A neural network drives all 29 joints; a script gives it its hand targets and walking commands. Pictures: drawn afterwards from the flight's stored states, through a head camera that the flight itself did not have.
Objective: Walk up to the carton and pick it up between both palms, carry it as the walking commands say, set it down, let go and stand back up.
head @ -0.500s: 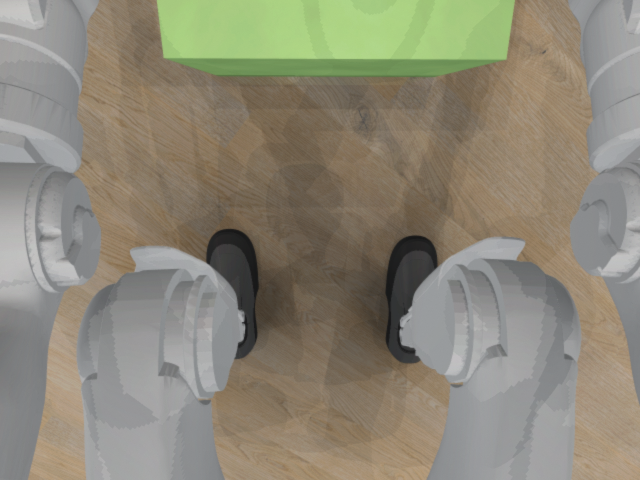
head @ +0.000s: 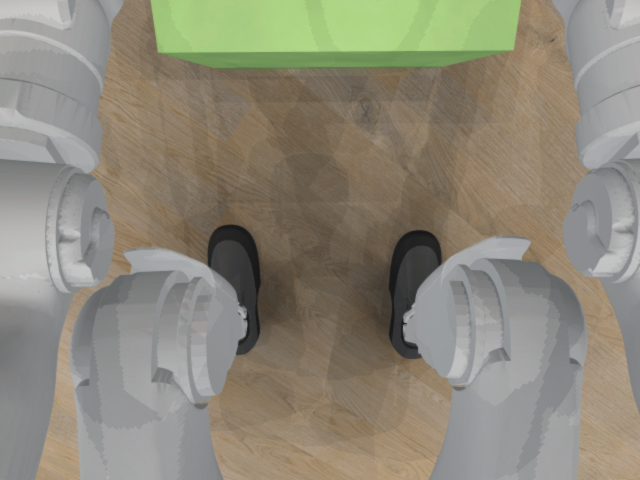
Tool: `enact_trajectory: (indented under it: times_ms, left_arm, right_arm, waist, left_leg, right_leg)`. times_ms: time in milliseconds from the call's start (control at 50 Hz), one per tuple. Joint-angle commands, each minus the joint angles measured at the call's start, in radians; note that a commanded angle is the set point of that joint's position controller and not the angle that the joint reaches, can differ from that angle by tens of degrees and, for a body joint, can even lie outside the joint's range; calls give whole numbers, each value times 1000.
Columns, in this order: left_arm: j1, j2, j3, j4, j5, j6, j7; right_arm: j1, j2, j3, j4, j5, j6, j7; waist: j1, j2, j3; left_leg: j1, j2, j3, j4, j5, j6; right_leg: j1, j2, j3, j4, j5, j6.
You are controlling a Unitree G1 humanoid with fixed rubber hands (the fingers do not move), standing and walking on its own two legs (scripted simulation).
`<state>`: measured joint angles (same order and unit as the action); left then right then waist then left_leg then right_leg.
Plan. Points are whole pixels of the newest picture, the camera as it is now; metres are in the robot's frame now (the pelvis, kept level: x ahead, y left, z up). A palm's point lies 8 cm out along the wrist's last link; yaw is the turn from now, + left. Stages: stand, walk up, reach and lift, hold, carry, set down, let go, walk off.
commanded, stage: reach and lift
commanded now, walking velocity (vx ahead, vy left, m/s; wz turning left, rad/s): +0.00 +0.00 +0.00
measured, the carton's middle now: out of the picture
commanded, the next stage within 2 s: none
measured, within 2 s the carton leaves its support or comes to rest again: leaves its support in 1.08 s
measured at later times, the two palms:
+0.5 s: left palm out of the picture +0.57 +0.17 -0.19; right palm out of the picture +0.57 -0.20 -0.19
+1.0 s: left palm out of the picture +0.57 +0.17 -0.18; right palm out of the picture +0.57 -0.21 -0.19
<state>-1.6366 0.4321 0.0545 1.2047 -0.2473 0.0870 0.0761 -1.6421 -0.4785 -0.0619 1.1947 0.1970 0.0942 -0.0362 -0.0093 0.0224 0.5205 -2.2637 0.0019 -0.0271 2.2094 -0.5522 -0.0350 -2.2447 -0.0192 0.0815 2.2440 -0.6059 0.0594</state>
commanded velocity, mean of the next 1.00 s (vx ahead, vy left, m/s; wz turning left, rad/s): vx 0.00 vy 0.00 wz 0.00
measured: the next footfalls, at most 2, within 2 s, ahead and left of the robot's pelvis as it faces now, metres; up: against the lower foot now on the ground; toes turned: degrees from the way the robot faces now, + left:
none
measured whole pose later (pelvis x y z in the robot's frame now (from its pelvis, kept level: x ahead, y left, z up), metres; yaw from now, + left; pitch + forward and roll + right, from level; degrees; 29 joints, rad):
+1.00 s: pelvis +0.00 +0.00 +0.00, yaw +0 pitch +35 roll +1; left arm -1.63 0.42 0.08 1.15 -0.24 0.16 0.09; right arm -1.65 -0.46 -0.08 1.15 0.20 0.18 -0.04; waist -0.01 0.02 0.52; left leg -2.26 0.00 -0.03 2.21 -0.55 -0.04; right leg -2.25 -0.02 0.08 2.25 -0.60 0.05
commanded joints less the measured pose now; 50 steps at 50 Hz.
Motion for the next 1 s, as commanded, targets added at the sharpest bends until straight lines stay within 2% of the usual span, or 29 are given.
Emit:
enact_trajectory:
  times_ms: [0,60,80,100,120,140,220,300,320,340,380,400,440,460,480,500,520,540,560,580,600,660,680,700,720,780,800,940,980]
  left_arm:
    - [-287,58,57,-94,21,-32,10]
    - [-308,-57,22,-84,-9,-29,-10]
    - [-300,-60,37,-96,19,-39,-14]
    - [-316,-63,25,-88,18,-40,-13]
    - [-349,-97,8,-99,10,-37,-22]
    - [-342,-147,24,-70,21,-33,-35]
    - [-432,-353,-62,-137,11,-18,-89]
    - [-433,-584,-62,-138,47,7,-165]
    - [-412,-621,-26,-128,62,16,-181]
    - [-419,-685,-51,-158,60,28,-200]
    - [-425,-718,-52,-176,40,40,-227]
    - [-408,-750,-61,-158,56,49,-229]
    - [-468,-748,-92,-244,37,47,-238]
    - [-406,-777,-71,-189,56,65,-248]
    - [-427,-770,-80,-222,55,64,-251]
    - [-434,-756,-74,-206,59,68,-252]
    - [-376,-813,-77,-178,50,75,-260]
    - [-400,-799,-74,-211,52,73,-256]
    - [-380,-787,-61,-190,62,78,-264]
    - [-417,-814,-87,-223,28,76,-267]
    - [-446,-782,-87,-247,29,70,-269]
    - [-455,-806,-91,-248,34,76,-266]
    - [-462,-811,-105,-267,13,70,-275]
    - [-454,-819,-92,-265,20,72,-268]
    - [-465,-801,-115,-286,23,70,-266]
    - [-528,-824,-162,-329,-30,57,-250]
    - [-524,-815,-158,-321,-17,65,-247]
    - [-638,-804,-225,-527,-107,60,-198]
    - [-663,-824,-236,-562,-131,61,-200]
  right_arm:
    - [-349,-9,50,-107,58,-36,1]
    - [-366,79,81,-131,59,-37,14]
    - [-385,125,118,-129,62,-34,21]
    - [-384,158,125,-127,84,-33,26]
    - [-393,193,116,-100,88,-24,38]
    - [-403,252,137,-116,83,-21,47]
    - [-468,417,125,-148,57,-5,109]
    - [-459,701,138,-165,52,22,197]
    - [-447,743,150,-154,34,35,208]
    - [-382,766,112,-116,-1,51,226]
    - [-447,739,114,-186,-5,47,243]
    - [-453,782,134,-202,5,45,252]
    - [-404,818,106,-162,-2,59,270]
    - [-371,821,101,-170,-6,69,277]
    - [-387,820,113,-175,-2,73,282]
    - [-421,831,139,-186,31,70,284]
    - [-387,834,125,-199,-7,71,289]
    - [-389,849,139,-187,12,83,293]
    - [-418,832,140,-213,3,80,291]
    - [-401,854,129,-204,11,82,299]
    - [-382,878,146,-208,11,87,295]
    - [-401,870,132,-202,17,89,294]
    - [-390,877,148,-199,-7,96,288]
    - [-412,916,174,-226,21,94,291]
    - [-403,945,178,-222,29,97,290]
    - [-428,914,173,-280,32,74,273]
    - [-437,899,177,-246,47,85,274]
    - [-648,882,297,-557,151,60,218]
    - [-624,909,285,-528,148,78,207]
  waist:
    - [14,-82,-1209]
    - [8,-96,-1162]
    - [59,-108,-1161]
    - [75,-87,-1197]
    - [52,-90,-1179]
    - [73,-130,-1168]
    - [26,-57,-1139]
    - [52,-69,-1111]
    - [55,-136,-1099]
    - [27,-68,-1060]
    - [-9,-100,-1029]
    - [21,-67,-1059]
    - [6,-49,-1046]
    - [0,-32,-1022]
    - [19,-39,-1028]
    - [38,-49,-1066]
    - [-18,-39,-1030]
    - [21,-58,-1078]
    - [7,-86,-1044]
    - [-3,-48,-1052]
    - [21,-77,-1061]
    - [27,-23,-1085]
    - [-4,-98,-1071]
    - [49,-107,-1149]
    - [65,-86,-1179]
    - [-10,-61,-1279]
    - [1,-48,-1313]
    - [29,-83,-1821]
    - [26,-90,-1895]
  left_leg:
    - [650,-42,76,-126,339,-16]
    - [612,-47,79,-134,340,-11]
    - [587,-45,88,-120,327,-4]
    - [654,-46,89,-138,342,-5]
    - [646,-45,88,-141,312,-4]
    - [597,-46,89,-132,304,3]
    - [657,-55,84,-126,325,-3]
    - [658,-66,103,-130,322,14]
    - [575,-72,112,-113,267,23]
    - [576,-78,120,-121,266,10]
    - [532,-77,102,-109,267,21]
    - [555,-75,113,-118,265,23]
    - [548,-80,114,-123,276,15]
    - [596,-79,104,-129,277,23]
    - [598,-77,106,-124,295,17]
    - [579,-64,101,-122,264,26]
    - [590,-75,95,-128,282,23]
    - [610,-71,94,-128,287,23]
    - [572,-74,104,-115,269,27]
    - [574,-75,103,-116,285,23]
    - [547,-73,116,-119,266,26]
    - [568,-69,111,-127,262,18]
    - [524,-72,106,-116,290,23]
    - [581,-77,116,-130,295,26]
    - [562,-77,127,-120,310,23]
    - [675,-82,109,-103,375,21]
    - [692,-74,121,-99,384,8]
    - [938,-87,126,-95,564,18]
    - [937,-88,136,-92,568,18]
  right_leg:
    - [568,37,-145,-167,341,-1]
    - [596,38,-133,-184,360,-12]
    - [563,36,-125,-175,342,-14]
    - [575,38,-139,-186,339,-7]
    - [560,44,-147,-184,313,-4]
    - [587,43,-136,-188,318,-2]
    - [512,61,-146,-173,308,-23]
    - [479,75,-162,-168,284,-25]
    - [514,70,-161,-176,257,-20]
    - [459,81,-154,-186,250,-38]
    - [434,77,-165,-163,260,-39]
    - [434,78,-163,-164,251,-42]
    - [394,87,-167,-165,268,-50]
    - [345,86,-169,-156,244,-50]
    - [323,88,-158,-173,227,-52]
    - [398,69,-160,-167,237,-51]
    - [361,86,-183,-162,248,-48]
    - [398,73,-175,-160,249,-49]
    - [384,84,-183,-160,239,-41]
    - [390,82,-172,-162,252,-54]
    - [439,84,-161,-174,267,-50]
    - [405,74,-165,-162,259,-56]
    - [452,82,-157,-170,295,-51]
    - [476,76,-177,-157,287,-44]
    - [496,88,-159,-164,326,-43]
    - [489,88,-174,-159,357,-47]
    - [522,84,-172,-157,375,-38]
    - [756,94,-184,-140,537,-33]
    - [818,95,-181,-149,563,-31]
